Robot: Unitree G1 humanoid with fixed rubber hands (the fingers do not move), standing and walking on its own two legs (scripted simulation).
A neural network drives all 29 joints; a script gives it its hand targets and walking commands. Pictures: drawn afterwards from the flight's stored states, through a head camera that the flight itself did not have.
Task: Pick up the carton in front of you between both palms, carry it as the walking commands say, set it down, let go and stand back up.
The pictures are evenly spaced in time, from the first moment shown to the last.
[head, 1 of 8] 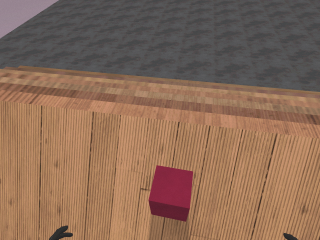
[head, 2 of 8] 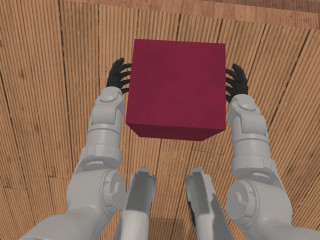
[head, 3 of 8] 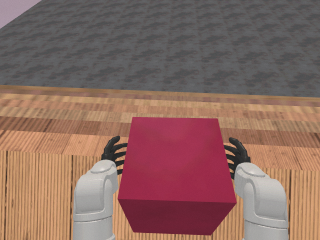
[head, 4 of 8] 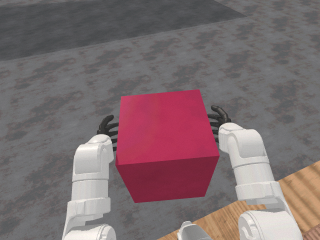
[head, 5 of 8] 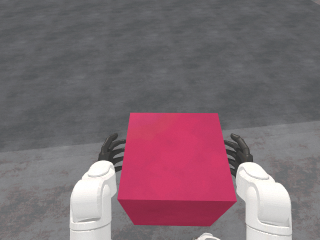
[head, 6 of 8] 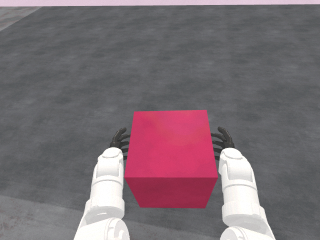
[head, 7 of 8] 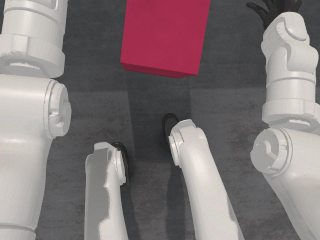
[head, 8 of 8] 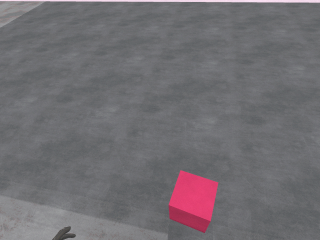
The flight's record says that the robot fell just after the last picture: no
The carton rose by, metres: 0.69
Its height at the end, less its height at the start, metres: -1.42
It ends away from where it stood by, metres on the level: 6.22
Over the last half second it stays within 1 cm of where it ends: yes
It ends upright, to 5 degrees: yes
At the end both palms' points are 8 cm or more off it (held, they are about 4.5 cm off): yes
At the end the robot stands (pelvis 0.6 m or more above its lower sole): yes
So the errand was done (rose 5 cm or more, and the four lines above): yes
